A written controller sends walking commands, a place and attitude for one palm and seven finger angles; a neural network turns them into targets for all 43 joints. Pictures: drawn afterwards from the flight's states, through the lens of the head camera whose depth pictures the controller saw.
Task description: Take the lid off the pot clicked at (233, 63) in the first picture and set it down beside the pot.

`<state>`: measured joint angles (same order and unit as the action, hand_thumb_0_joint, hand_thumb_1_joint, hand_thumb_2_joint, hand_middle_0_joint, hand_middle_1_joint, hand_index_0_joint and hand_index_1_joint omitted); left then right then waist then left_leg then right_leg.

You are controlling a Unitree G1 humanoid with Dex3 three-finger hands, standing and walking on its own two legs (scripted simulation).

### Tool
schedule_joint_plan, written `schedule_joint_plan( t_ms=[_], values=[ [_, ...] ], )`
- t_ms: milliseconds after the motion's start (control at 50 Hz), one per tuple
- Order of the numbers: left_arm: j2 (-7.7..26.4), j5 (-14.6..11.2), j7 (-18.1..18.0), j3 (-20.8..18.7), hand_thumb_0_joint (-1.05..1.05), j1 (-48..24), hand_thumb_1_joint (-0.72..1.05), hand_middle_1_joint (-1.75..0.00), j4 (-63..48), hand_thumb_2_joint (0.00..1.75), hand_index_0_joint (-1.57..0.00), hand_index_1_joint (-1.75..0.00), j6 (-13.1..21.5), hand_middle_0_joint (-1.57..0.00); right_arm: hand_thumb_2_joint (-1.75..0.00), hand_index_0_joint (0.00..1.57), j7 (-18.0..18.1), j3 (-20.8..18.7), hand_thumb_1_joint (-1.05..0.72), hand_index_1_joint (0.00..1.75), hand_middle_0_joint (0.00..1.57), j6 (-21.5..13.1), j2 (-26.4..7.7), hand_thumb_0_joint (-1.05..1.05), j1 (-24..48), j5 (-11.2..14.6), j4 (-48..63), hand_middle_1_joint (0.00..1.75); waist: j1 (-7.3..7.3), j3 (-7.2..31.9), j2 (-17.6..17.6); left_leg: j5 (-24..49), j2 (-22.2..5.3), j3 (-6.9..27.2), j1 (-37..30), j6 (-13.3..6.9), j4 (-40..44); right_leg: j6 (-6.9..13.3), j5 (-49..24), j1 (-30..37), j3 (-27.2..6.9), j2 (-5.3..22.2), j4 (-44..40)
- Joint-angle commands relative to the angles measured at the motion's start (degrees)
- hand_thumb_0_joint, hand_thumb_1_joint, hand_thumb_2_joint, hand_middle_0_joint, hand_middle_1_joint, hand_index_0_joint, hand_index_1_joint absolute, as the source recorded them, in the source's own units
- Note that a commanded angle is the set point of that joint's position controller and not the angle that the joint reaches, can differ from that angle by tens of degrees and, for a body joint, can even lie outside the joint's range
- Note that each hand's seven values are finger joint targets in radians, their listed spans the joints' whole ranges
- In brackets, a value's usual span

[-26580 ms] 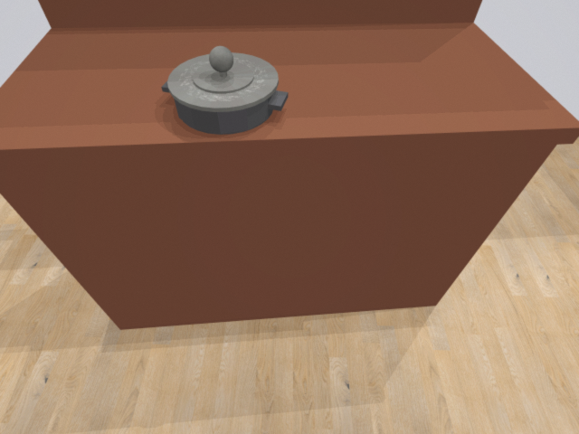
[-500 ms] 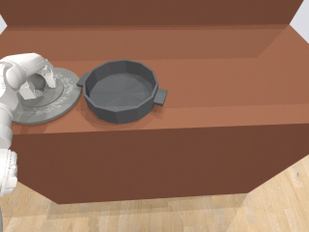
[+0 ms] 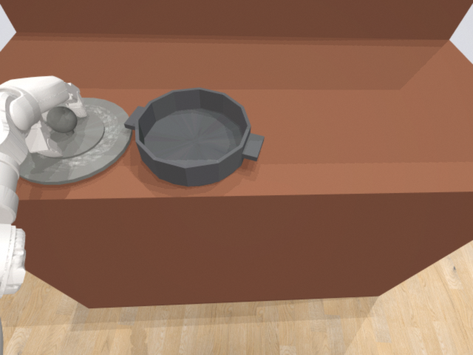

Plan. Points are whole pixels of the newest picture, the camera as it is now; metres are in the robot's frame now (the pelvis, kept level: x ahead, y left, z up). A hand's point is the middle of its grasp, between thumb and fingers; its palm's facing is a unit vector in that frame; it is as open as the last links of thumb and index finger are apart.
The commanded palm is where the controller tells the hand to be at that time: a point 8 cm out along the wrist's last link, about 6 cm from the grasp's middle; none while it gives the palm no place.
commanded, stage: open the fingers wide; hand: left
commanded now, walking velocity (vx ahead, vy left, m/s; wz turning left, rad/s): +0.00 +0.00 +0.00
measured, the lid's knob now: (62, 119) +0.48 +0.29 +0.13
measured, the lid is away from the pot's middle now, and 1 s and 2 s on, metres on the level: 0.22 0.22 0.22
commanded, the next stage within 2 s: raise the empty hand in 0.10 s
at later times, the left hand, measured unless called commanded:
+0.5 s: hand (48, 107) +0.46 +0.29 +0.17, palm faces -0.31 -0.07 -0.95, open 11.0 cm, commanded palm +0.45 +0.29 +0.23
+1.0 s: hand (16, 81) +0.45 +0.31 +0.22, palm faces -0.26 -0.11 -0.96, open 11.0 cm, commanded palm +0.45 +0.30 +0.29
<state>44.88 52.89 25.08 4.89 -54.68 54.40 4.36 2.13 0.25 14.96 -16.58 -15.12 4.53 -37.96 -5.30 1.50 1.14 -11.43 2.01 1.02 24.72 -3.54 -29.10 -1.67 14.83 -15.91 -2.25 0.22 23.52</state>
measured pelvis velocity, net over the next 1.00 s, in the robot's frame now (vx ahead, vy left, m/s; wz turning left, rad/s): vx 0.00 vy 0.00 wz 0.01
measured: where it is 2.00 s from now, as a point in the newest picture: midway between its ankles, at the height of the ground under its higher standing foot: outside the picture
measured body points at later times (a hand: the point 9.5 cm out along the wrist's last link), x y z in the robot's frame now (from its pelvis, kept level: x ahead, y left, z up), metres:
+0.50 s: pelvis +0.00 +0.00 +0.00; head +0.05 +0.01 +0.45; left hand +0.47 +0.29 +0.22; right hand +0.05 -0.27 -0.12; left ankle +0.03 +0.08 -0.74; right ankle -0.04 -0.16 -0.74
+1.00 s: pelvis +0.00 +0.00 +0.00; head +0.04 +0.00 +0.45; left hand +0.46 +0.31 +0.27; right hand +0.08 -0.28 -0.12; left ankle +0.03 +0.08 -0.74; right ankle -0.04 -0.16 -0.74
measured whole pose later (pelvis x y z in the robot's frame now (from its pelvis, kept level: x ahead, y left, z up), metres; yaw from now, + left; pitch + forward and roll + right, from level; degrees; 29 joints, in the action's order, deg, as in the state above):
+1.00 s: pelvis +0.00 +0.00 +0.00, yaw +1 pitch +6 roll -2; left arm 47.8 53.1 30.8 5.6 -63.4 51.4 -4.5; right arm 1.4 1.0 14.3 -17.1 -14.5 4.9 -36.9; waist -5.3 1.1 1.5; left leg -10.3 2.3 1.7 22.0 -3.2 -26.4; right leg -1.8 14.0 -13.1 -1.6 0.5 21.0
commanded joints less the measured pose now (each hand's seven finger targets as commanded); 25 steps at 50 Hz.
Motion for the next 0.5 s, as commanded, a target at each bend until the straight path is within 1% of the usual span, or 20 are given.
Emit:
schedule_joint_plan(
  t_ms=[0, 20, 60, 80, 100, 120, 160, 180, 200, 220, 240, 280, 300, 340, 360, 380, 400, 420, 440, 480],
  values=[
    [14.61, -0.87, -2.52, -4.40, 0.00, -29.44, -0.15, -0.57, -14.11, 0.93, -0.50, -0.57, 0.85, -0.50, -0.90, 0.20, 0.66, -3.50, -0.90, 0.30, 0.20, -1.82, -10.20, 0.00, -1.62, -0.64, 5.13, 0.30, -0.68, 22.86, 7.81, 21.64, -0.20, 0.54, -25.31, -0.78, 0.97, 4.79, -12.49, -3.96, 4.43, -5.24, -2.09],
    [16.23, -1.03, -2.73, -6.27, 0.00, -26.95, -0.15, -0.57, -10.50, 0.93, -0.50, -0.57, 0.51, -0.50, -0.90, 0.20, 0.57, -3.53, -0.90, 0.30, 0.20, -1.71, -10.14, 0.00, -2.52, -0.69, 4.55, 0.30, -0.48, 21.43, 5.18, 19.82, -0.25, 0.66, -23.47, -0.87, 1.01, 4.47, -11.97, -3.68, 4.40, -5.19, -1.82],
    [14.87, -1.67, -2.40, -5.03, 0.00, -24.68, -0.15, -0.56, -4.81, 0.93, -0.50, -0.56, -0.11, -0.50, -0.90, 0.20, 0.66, -3.04, -0.90, 0.30, 0.20, -1.52, -10.05, 0.00, -2.36, -0.46, 4.16, 0.30, -0.42, 17.20, 2.34, 13.38, 0.27, -0.20, -18.21, -0.79, 2.32, 4.35, -10.98, -2.65, 4.55, -4.92, -1.92],
    [15.51, -1.58, -2.41, -5.04, 0.00, -25.58, -0.15, -0.56, -4.92, 0.94, -0.51, -0.56, -0.37, -0.51, -0.90, 0.20, 0.66, -2.97, -0.90, 0.30, 0.20, -1.47, -10.20, 0.00, -2.25, -0.43, 4.24, 0.30, -0.27, 17.15, 1.79, 11.66, 0.42, -0.56, -17.15, -0.82, 2.79, 4.31, -10.94, -1.73, 4.38, -4.70, -2.07],
    [15.88, -1.15, -2.59, -5.02, 0.00, -25.89, -0.15, -0.55, -6.47, 0.94, -0.51, -0.55, -0.16, -0.51, -0.90, 0.20, 0.68, -2.81, -0.90, 0.30, 0.20, -1.56, -10.61, 0.00, -1.37, -0.24, 4.71, 0.30, 0.28, 18.44, 2.99, 13.55, 0.37, -0.76, -18.24, -0.67, 2.68, 4.64, -11.52, -1.34, 4.42, -4.74, -1.77],
    [16.20, -0.24, -2.99, -4.25, 0.00, -31.03, -0.15, -0.54, -11.95, 0.94, -0.51, -0.54, 0.00, -0.51, -0.90, 0.20, 0.43, -3.09, -0.90, 0.30, 0.20, -1.47, -10.35, 0.00, -1.23, -0.51, 4.84, 0.30, 0.05, 21.79, 5.87, 15.20, 0.18, -0.11, -20.57, -0.66, 2.41, 4.52, -11.46, -1.82, 4.10, -4.64, -1.50],
    [15.97, 0.90, -3.66, -4.56, 0.00, -32.63, -0.16, -0.54, -15.95, 0.95, -0.52, -0.54, 0.45, -0.52, -0.90, 0.20, 0.36, -3.54, -0.90, 0.30, 0.20, -1.73, -9.96, 0.00, -1.52, -0.79, 5.39, 0.30, -0.12, 24.99, 8.83, 20.62, -0.22, 0.81, -24.95, -0.63, 1.08, 4.69, -11.97, -3.33, 4.03, -4.91, -1.38],
    [15.28, 0.67, -3.74, -4.46, 0.00, -32.21, -0.16, -0.54, -16.81, 0.95, -0.51, -0.54, 0.60, -0.51, -0.90, 0.20, 0.31, -3.66, -0.90, 0.30, 0.20, -1.91, -9.75, 0.00, -1.90, -0.94, 5.57, 0.30, -0.23, 26.18, 9.40, 22.22, -0.29, 1.34, -26.38, -0.55, 0.86, 4.64, -11.84, -3.67, 4.10, -5.03, -1.46],
    [15.86, -0.18, -3.53, -5.59, 0.00, -30.60, -0.16, -0.54, -17.44, 0.95, -0.51, -0.54, 0.79, -0.51, -0.90, 0.20, 0.39, -3.58, -0.90, 0.30, 0.20, -2.26, -10.02, 0.00, -1.79, -0.90, 5.66, 0.30, -0.11, 26.44, 8.70, 25.03, -0.48, 1.03, -27.47, -0.62, 0.52, 4.83, -13.18, -3.05, 4.14, -5.23, -1.74],
    [19.02, -0.57, -3.63, -8.50, 0.00, -29.82, -0.16, -0.54, -16.57, 0.95, -0.51, -0.54, 0.52, -0.51, -0.90, 0.20, 0.27, -3.69, -0.90, 0.30, 0.20, -2.26, -10.09, 0.00, -2.27, -0.89, 5.46, 0.30, 0.05, 26.55, 7.63, 23.67, -0.45, 1.10, -26.40, -0.81, 0.64, 4.47, -13.02, -2.20, 3.85, -5.05, -1.75],
    [17.40, -1.01, -3.30, -7.38, 0.00, -29.21, -0.16, -0.54, -13.24, 0.95, -0.51, -0.54, 0.14, -0.51, -0.90, 0.20, 0.39, -3.44, -0.90, 0.30, 0.20, -2.19, -9.86, 0.00, -2.12, -0.81, 5.10, 0.30, -0.26, 24.21, 6.74, 22.11, -0.08, 0.80, -24.33, -0.88, 0.99, 4.50, -13.11, -2.01, 4.09, -4.97, -1.86],
    [15.05, -1.56, -2.65, -5.33, 0.00, -28.60, -0.16, -0.54, -7.58, 0.95, -0.51, -0.54, -1.35, -0.51, -0.90, 0.20, 0.52, -3.21, -0.90, 0.30, 0.20, -1.99, -9.82, 0.00, -2.51, -0.57, 4.32, 0.30, -0.65, 18.95, 2.79, 15.52, 0.20, 0.18, -20.17, -0.89, 2.70, 4.28, -11.55, -1.91, 4.43, -4.85, -2.69],
    [16.21, -1.50, -2.55, -6.07, 0.00, -27.81, -0.16, -0.54, -7.61, 0.95, -0.51, -0.54, -1.63, -0.51, -0.90, 0.20, 0.52, -3.01, -0.90, 0.30, 0.20, -2.20, -10.37, 0.00, -1.94, -0.31, 4.69, 0.30, 0.15, 18.49, 2.87, 15.88, 0.19, -0.27, -19.66, -0.76, 3.22, 4.62, -12.05, -0.77, 4.53, -4.86, -2.74],
    [17.64, 0.11, -3.01, -5.77, 0.00, -32.17, -0.16, -0.54, -10.29, 0.95, -0.51, -0.54, -2.04, -0.51, -0.90, 0.20, 0.49, -3.02, -0.90, 0.30, 0.20, -2.14, -10.19, 0.00, -1.75, -0.55, 4.69, 0.30, 0.19, 20.78, 5.11, 15.52, 0.28, 0.09, -20.75, -0.69, 3.02, 4.56, -11.43, -0.82, 4.24, -4.73, -2.31],
    [17.02, 0.64, -3.02, -5.02, 0.00, -33.19, -0.16, -0.54, -11.83, 0.95, -0.51, -0.54, -2.08, -0.51, -0.90, 0.20, 0.53, -3.05, -0.90, 0.30, 0.20, -2.24, -10.00, 0.00, -1.50, -0.58, 5.01, 0.30, 0.09, 21.88, 5.68, 15.73, 0.25, 0.35, -21.51, -0.67, 3.02, 4.55, -11.06, -0.89, 4.15, -4.67, -2.49],
    [14.71, 1.02, -2.80, -2.81, 0.00, -34.73, -0.16, -0.54, -12.28, 0.95, -0.51, -0.54, -2.24, -0.51, -0.90, 0.20, 0.52, -3.06, -0.90, 0.30, 0.20, -2.22, -9.79, 0.00, -1.39, -0.57, 4.96, 0.30, -0.48, 21.66, 6.94, 15.83, 0.16, 0.82, -22.47, -0.49, 3.09, 4.66, -10.22, -2.18, 4.25, -4.80, -2.67],
    [12.59, 0.50, -2.38, -1.57, 0.00, -34.26, -0.16, -0.54, -13.85, 0.95, -0.51, -0.54, -2.23, -0.51, -0.90, 0.20, 0.46, -3.26, -0.90, 0.30, 0.20, -2.58, -9.85, 0.00, -1.24, -0.54, 5.27, 0.30, -0.60, 22.10, 6.82, 17.87, -0.01, 0.67, -24.26, -0.54, 2.79, 4.84, -10.89, -2.23, 4.27, -4.94, -3.11],
    [15.09, 0.45, -2.31, -3.77, 0.00, -33.88, -0.16, -0.54, -13.43, 0.95, -0.51, -0.54, -2.69, -0.51, -0.90, 0.20, 0.39, -3.47, -0.90, 0.30, 0.20, -2.65, -10.03, 0.00, -1.91, -0.66, 5.01, 0.30, -0.61, 21.76, 6.79, 16.62, 0.00, 0.62, -23.93, -0.69, 2.70, 4.58, -10.59, -2.14, 3.96, -4.90, -3.20],
    [16.44, 0.23, -2.03, -4.97, 0.00, -31.91, -0.16, -0.54, -11.04, 0.95, -0.51, -0.54, -2.91, -0.51, -0.90, 0.20, 0.46, -3.21, -0.90, 0.30, 0.20, -2.58, -10.10, 0.00, -2.03, -0.57, 5.02, 0.30, -0.25, 21.49, 4.94, 15.88, 0.36, 0.76, -22.58, -0.71, 2.84, 4.62, -11.00, -1.00, 4.07, -4.90, -3.00],
    [14.73, -0.70, -0.81, -3.47, 0.00, -31.53, -0.16, -0.54, -6.95, 0.95, -0.51, -0.54, -3.77, -0.51, -0.90, 0.20, 0.72, -2.98, -0.90, 0.30, 0.20, -2.45, -9.95, 0.00, -2.32, -0.45, 4.60, 0.30, -0.85, 18.34, 1.39, 12.48, 0.78, -0.23, -19.56, -0.97, 3.69, 4.25, -11.81, 0.03, 4.12, -4.63, -3.61]
  ],
)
